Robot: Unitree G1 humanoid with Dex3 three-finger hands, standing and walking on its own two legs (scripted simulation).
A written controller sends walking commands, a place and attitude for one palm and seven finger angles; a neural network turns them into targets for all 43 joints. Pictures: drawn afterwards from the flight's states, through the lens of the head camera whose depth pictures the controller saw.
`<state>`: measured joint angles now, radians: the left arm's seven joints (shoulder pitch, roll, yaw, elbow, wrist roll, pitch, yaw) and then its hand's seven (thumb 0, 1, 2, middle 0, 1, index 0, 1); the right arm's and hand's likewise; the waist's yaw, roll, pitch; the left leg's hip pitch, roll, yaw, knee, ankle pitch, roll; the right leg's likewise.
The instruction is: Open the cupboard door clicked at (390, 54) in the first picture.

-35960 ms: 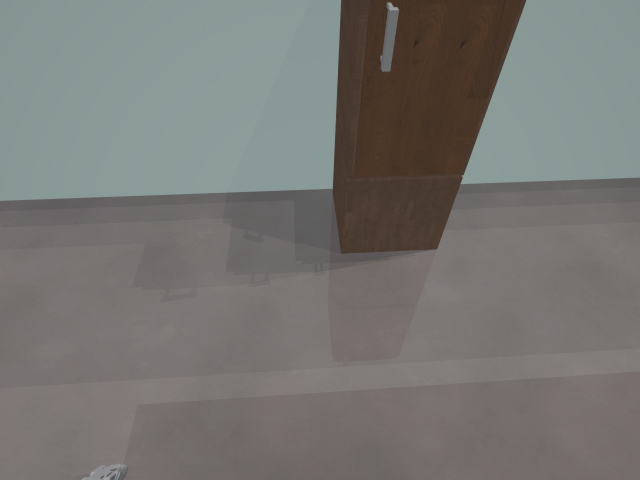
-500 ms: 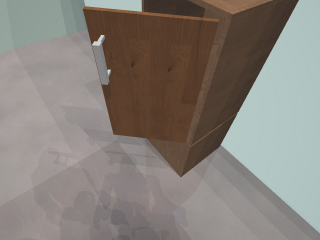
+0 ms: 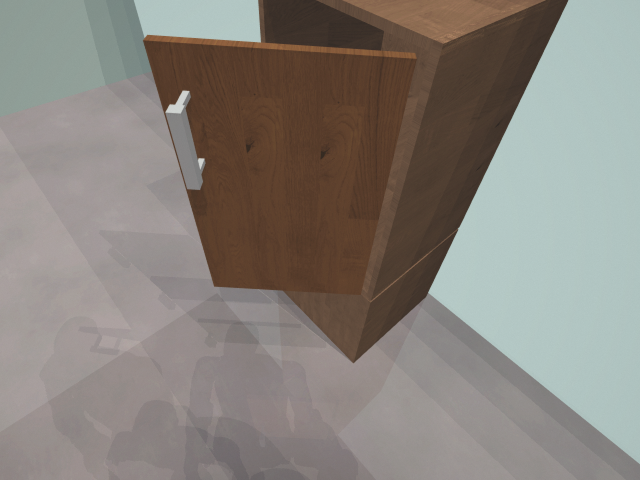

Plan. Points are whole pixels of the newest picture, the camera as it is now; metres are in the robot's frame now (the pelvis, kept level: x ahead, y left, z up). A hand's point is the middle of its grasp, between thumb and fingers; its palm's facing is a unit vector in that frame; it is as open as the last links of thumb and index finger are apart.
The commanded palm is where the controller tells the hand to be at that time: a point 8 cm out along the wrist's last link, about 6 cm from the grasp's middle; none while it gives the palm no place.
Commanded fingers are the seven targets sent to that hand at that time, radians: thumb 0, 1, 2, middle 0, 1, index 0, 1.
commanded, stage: look again from close up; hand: left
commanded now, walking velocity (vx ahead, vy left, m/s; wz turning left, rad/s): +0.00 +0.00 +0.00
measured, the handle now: (189, 142) +0.56 +0.25 +0.11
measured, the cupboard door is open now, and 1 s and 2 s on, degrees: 46 46 46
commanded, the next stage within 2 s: shuffle to correct the standing spot in 0.48 s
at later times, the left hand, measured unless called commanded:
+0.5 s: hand out of the picture +0.03 +0.16 -0.17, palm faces -0.01 -0.97 -0.25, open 7.3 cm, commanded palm none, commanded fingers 0.00 0.90 0.90 -0.20 -0.30 -0.20 -0.30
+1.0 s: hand out of the picture +0.03 +0.19 -0.18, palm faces +0.05 -0.97 -0.25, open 7.4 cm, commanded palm none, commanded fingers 0.00 0.90 0.90 -0.20 -0.30 -0.20 -0.30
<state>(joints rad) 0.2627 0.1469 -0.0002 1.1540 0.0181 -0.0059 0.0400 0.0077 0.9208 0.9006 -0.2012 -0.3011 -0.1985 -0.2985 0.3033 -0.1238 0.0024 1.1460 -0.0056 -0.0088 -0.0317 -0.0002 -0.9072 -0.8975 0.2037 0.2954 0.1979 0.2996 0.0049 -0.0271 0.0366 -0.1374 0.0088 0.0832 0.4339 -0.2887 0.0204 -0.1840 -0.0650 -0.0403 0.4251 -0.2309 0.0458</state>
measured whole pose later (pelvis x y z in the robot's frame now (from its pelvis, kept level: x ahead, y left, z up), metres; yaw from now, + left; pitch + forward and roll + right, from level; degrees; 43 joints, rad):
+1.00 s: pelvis +0.00 -0.01 -0.01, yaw -1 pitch +0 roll +2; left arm 0.24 0.19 0.04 1.04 0.03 0.03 0.04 0.00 0.91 0.90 -0.20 -0.30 -0.20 -0.30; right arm 0.27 -0.19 -0.02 1.03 -0.02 0.01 -0.02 0.00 -0.90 -0.90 0.20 0.30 0.20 0.30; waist 0.02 -0.02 0.06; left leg -0.19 0.00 0.10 0.54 -0.35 0.02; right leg -0.29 -0.08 -0.02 0.63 -0.33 0.02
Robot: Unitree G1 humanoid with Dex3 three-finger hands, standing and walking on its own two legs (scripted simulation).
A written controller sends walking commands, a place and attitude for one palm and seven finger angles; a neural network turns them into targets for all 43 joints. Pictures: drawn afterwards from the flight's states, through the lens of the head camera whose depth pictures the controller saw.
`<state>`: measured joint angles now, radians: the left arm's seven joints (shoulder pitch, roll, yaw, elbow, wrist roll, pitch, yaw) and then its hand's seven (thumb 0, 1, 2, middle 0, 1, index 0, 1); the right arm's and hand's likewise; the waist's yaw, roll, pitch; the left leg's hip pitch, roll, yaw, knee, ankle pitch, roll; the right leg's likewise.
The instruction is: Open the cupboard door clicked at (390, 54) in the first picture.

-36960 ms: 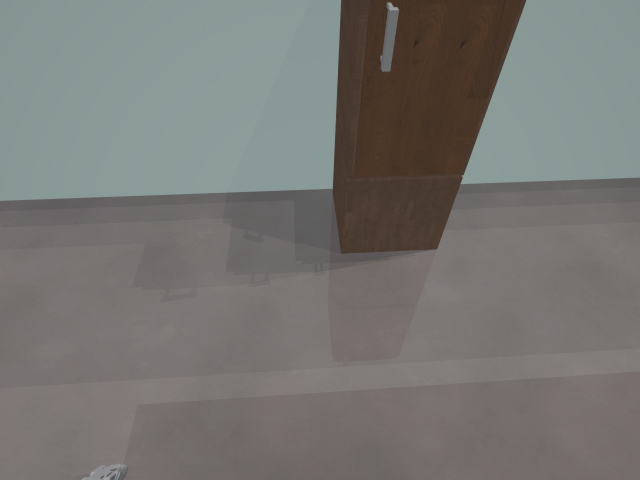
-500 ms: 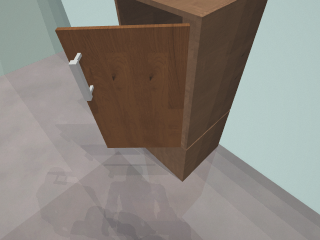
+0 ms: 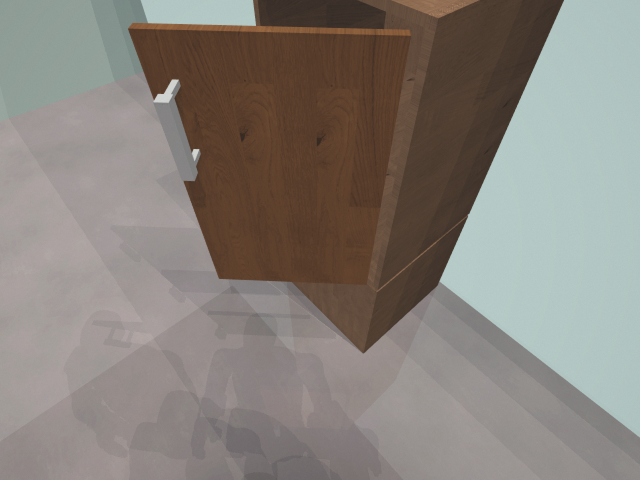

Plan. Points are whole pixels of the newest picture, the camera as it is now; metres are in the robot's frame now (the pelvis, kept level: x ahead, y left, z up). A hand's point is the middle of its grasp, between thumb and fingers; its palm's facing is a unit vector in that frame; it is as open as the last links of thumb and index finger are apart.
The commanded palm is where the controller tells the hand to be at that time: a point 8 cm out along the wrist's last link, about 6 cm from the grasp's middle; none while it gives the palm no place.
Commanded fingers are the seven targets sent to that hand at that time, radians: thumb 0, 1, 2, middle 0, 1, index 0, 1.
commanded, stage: come to a stop and stand still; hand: left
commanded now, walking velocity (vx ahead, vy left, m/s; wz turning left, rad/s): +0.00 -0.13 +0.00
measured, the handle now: (181, 132) +0.56 +0.26 +0.12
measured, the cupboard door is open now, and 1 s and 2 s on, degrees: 46 46 46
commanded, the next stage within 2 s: look again from close up in 1.10 s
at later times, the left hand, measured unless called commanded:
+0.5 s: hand out of the picture +0.04 +0.17 -0.17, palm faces +0.00 -0.97 -0.23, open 7.3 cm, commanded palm none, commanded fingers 0.00 0.90 0.90 -0.20 -0.30 -0.20 -0.30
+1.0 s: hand out of the picture +0.02 +0.16 -0.16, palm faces +0.01 -0.98 -0.22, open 7.3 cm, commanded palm none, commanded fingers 0.00 0.90 0.90 -0.20 -0.30 -0.20 -0.30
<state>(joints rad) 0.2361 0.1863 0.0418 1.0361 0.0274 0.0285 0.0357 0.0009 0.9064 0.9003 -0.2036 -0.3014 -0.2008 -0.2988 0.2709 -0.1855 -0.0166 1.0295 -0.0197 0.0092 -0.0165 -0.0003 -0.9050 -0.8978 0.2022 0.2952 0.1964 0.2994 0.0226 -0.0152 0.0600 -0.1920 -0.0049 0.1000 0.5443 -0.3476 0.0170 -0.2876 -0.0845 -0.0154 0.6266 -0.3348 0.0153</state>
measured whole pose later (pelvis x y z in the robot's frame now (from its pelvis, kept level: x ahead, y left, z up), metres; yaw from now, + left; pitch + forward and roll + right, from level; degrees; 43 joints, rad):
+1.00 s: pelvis +0.01 -0.02 +0.01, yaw +0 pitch -1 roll +1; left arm 0.25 0.16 0.00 1.10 0.02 -0.02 0.03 0.00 0.91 0.90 -0.20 -0.30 -0.20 -0.30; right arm 0.27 -0.16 0.01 1.12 -0.01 -0.02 -0.02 0.00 -0.90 -0.90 0.20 0.30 0.20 0.30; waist 0.00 0.01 0.05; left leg -0.13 0.04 0.08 0.47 -0.32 -0.02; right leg -0.21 -0.03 -0.04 0.52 -0.29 0.00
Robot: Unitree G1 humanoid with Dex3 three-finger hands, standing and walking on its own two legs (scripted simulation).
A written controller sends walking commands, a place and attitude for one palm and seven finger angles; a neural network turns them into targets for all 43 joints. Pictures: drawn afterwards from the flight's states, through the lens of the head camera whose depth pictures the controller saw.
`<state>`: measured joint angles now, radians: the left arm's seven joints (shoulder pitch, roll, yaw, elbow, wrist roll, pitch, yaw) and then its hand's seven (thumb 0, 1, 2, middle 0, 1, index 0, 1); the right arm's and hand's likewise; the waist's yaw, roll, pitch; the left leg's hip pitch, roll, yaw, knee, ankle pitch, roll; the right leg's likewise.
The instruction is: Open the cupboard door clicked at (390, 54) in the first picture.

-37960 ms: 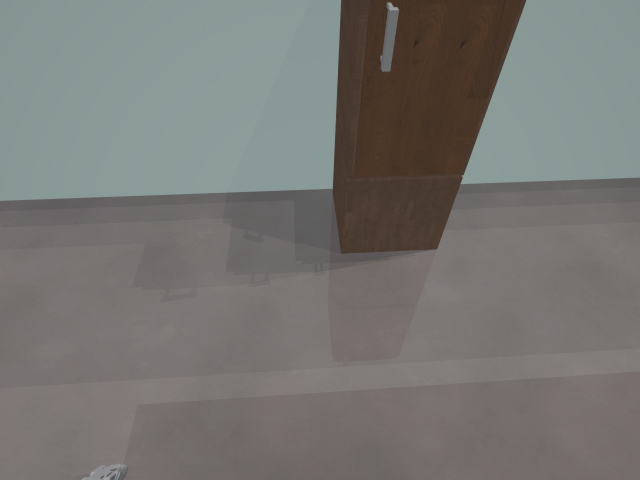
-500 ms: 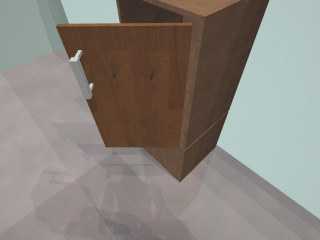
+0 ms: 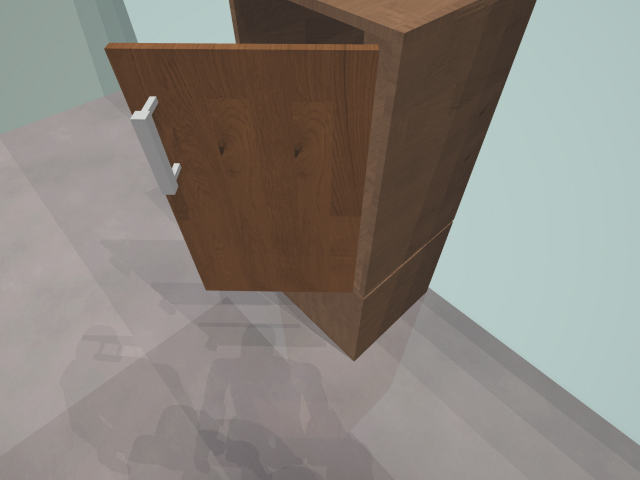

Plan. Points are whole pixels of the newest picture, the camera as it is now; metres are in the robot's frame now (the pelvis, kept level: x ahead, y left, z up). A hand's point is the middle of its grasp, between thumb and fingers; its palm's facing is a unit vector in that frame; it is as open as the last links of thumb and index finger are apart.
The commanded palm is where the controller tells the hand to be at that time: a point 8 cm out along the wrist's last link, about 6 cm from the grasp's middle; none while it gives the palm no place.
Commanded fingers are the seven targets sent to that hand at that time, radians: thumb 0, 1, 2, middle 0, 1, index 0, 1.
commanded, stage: come to a stop and stand still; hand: left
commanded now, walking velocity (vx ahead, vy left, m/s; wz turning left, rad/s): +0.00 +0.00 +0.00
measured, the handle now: (160, 147) +0.55 +0.28 +0.11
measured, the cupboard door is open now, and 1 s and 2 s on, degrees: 46 46 46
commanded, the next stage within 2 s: look again from close up in 0.10 s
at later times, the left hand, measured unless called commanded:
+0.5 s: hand out of the picture +0.02 +0.18 -0.17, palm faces +0.02 -0.98 -0.21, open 7.3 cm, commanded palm none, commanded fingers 0.00 0.90 0.90 -0.20 -0.30 -0.20 -0.30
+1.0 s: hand out of the picture +0.02 +0.19 -0.18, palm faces +0.05 -0.98 -0.22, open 7.3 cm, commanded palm none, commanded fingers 0.00 0.90 0.90 -0.20 -0.30 -0.20 -0.30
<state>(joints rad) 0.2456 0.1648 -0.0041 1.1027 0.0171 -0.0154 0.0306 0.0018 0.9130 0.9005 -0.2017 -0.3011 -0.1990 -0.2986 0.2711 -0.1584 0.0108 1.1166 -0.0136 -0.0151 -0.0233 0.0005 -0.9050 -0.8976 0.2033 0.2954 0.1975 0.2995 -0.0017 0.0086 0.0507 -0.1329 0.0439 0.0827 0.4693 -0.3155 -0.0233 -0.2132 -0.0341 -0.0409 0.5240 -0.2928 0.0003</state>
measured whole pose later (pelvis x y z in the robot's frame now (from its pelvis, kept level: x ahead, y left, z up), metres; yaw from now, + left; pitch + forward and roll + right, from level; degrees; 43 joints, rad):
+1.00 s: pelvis +0.00 +0.01 +0.00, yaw +1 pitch +0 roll +1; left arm 0.24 0.16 0.02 1.08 0.02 -0.01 0.03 0.00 0.91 0.90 -0.20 -0.30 -0.20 -0.30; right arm 0.27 -0.16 -0.01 1.10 -0.02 0.00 -0.02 0.00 -0.90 -0.90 0.20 0.30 0.20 0.30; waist 0.01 0.00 0.05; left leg -0.17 0.03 0.08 0.51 -0.34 -0.01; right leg -0.23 -0.05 -0.05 0.55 -0.31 0.01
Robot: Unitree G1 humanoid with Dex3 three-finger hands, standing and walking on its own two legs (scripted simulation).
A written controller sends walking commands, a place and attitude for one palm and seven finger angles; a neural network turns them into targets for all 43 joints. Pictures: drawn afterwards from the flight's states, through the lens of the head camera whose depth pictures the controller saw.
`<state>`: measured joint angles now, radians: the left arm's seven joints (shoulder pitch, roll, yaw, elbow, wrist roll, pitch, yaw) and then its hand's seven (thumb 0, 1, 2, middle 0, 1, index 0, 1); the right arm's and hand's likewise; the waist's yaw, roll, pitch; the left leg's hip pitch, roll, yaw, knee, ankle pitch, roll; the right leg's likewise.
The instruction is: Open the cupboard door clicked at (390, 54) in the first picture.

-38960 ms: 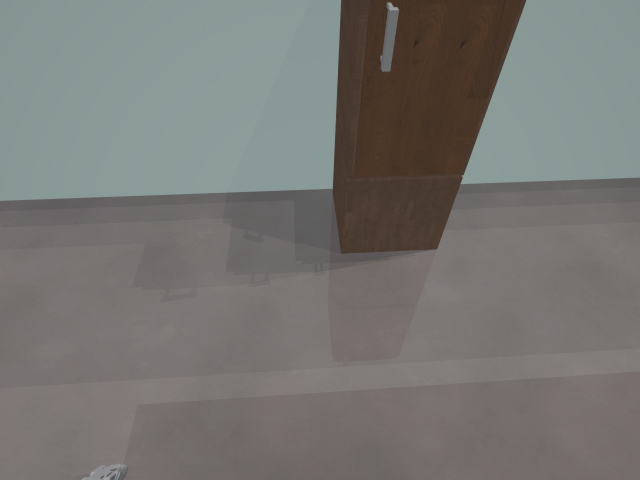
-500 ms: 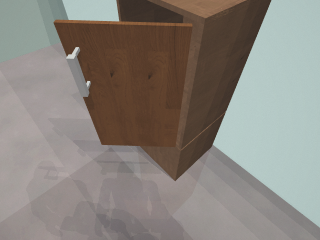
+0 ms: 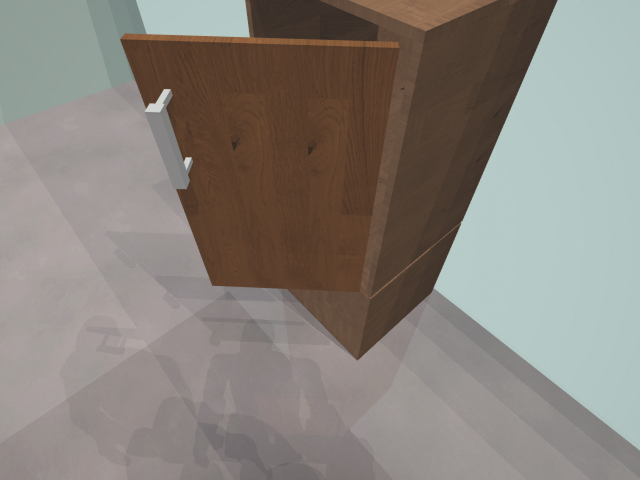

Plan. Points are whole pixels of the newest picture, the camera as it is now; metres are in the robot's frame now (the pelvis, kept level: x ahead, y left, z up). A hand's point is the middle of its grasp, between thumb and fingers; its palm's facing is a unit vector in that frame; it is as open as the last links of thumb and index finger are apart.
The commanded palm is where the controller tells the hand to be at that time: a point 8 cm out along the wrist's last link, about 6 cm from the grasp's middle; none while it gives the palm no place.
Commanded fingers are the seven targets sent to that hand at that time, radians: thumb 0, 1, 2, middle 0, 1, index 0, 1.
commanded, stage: come to a stop and stand still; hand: left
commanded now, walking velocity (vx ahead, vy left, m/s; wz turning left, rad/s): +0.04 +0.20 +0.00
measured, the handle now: (173, 141) +0.55 +0.27 +0.11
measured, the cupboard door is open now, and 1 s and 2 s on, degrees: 46 46 46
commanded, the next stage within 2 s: look again from close up in 0.98 s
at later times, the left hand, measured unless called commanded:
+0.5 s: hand out of the picture +0.03 +0.20 -0.17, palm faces -0.01 -0.97 -0.22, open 7.3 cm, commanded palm none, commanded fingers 0.00 0.90 0.90 -0.20 -0.30 -0.20 -0.30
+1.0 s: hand out of the picture -0.06 +0.19 -0.17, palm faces +0.02 -0.98 -0.20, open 7.4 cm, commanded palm none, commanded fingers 0.00 0.90 0.90 -0.20 -0.30 -0.20 -0.30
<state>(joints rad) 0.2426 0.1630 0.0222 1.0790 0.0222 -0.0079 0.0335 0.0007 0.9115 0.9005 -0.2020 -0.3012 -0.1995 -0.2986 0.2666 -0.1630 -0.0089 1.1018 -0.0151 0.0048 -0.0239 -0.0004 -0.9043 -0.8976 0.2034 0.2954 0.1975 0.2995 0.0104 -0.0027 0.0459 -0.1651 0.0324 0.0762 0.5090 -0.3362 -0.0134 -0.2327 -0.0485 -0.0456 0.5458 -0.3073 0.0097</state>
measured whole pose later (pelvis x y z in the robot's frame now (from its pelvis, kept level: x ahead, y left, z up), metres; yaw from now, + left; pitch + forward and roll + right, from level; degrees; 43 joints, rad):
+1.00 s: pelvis -0.04 +0.01 +0.00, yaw +0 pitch -2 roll +0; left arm 0.34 0.16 -0.01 1.07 0.02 0.00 0.03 0.00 0.91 0.90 -0.20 -0.30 -0.20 -0.30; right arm 0.33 -0.17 0.00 1.07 -0.01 0.00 -0.01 0.00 -0.91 -0.90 0.20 0.30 0.20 0.30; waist 0.00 0.00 0.02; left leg -0.19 0.01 0.08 0.48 -0.26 0.01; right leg -0.25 -0.05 -0.03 0.48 -0.21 0.02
